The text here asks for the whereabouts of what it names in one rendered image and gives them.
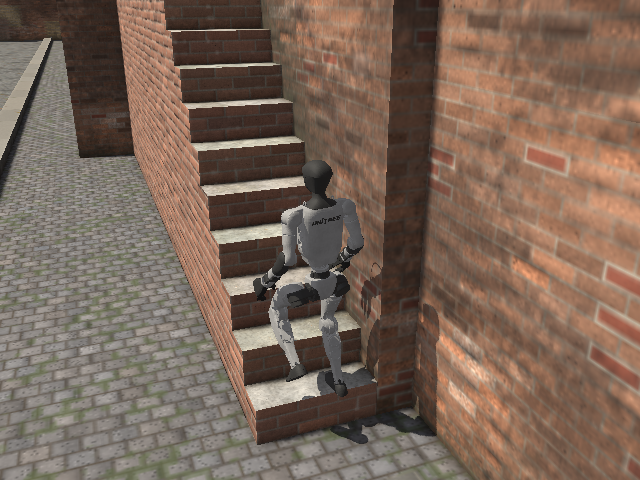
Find stairs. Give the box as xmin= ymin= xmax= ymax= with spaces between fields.
xmin=116 ymin=0 xmax=378 ymax=445

